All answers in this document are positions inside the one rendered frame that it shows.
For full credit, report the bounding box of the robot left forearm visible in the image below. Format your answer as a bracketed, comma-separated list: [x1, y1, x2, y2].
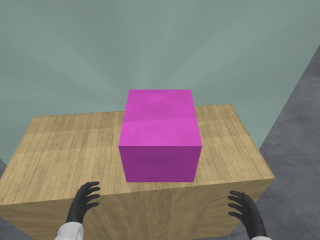
[54, 222, 84, 240]

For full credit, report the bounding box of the robot left hand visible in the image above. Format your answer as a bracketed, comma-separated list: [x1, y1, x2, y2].
[65, 181, 101, 224]

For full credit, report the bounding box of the carton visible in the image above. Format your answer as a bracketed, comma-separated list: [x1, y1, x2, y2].
[118, 89, 202, 183]

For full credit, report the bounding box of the robot right hand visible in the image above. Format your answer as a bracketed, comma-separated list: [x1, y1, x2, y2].
[228, 191, 268, 240]

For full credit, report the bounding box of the pedestal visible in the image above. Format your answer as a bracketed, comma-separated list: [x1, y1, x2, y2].
[0, 103, 275, 240]

